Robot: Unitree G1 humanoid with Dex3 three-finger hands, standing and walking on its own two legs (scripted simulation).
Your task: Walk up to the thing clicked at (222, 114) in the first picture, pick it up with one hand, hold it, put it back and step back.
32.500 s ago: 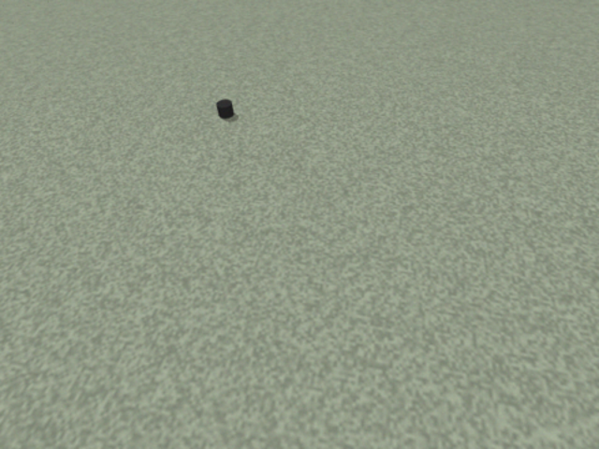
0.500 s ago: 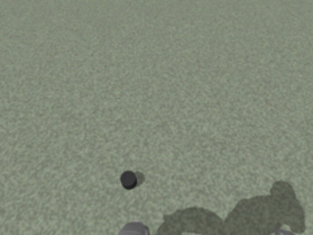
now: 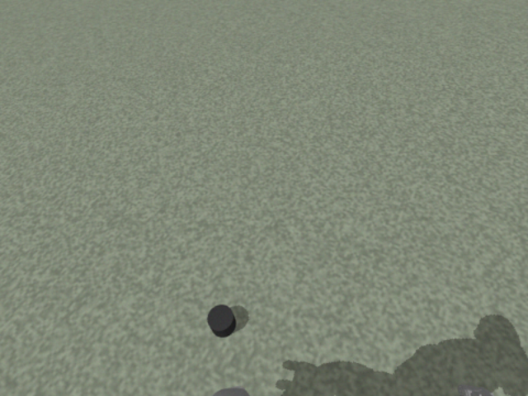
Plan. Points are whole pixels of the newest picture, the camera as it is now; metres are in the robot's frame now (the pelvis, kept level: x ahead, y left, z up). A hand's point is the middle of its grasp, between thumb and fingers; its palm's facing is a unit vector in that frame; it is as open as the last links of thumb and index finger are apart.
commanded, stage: walk up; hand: left
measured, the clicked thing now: (222, 321) +0.46 +0.24 -0.72
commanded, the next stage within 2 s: none
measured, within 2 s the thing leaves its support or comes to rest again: neither
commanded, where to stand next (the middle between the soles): +0.07 +0.02 m, yaw -1 degrees
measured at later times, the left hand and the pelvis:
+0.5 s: hand out of the picture +0.08 +0.26 -0.14, palm faces -0.01 -0.93 -0.37, open 7.4 cm; pelvis +0.00 +0.00 +0.01, yaw +1 degrees
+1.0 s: hand out of the picture +0.08 +0.28 -0.14, palm faces +0.02 -0.90 -0.43, open 7.4 cm; pelvis -0.02 +0.00 +0.00, yaw +1 degrees
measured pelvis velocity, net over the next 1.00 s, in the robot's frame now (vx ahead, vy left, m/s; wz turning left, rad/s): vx -0.02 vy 0.00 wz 0.02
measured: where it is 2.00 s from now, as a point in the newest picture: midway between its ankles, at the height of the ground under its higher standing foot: outside the picture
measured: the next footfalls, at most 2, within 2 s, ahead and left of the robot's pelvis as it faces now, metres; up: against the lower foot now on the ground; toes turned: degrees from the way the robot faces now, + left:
left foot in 1.36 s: -0.04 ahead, +0.15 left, +0.00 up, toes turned +5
right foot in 1.68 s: +0.16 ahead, -0.13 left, +0.00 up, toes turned +2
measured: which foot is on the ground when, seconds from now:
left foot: down 0.00-1.00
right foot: down 0.00-1.00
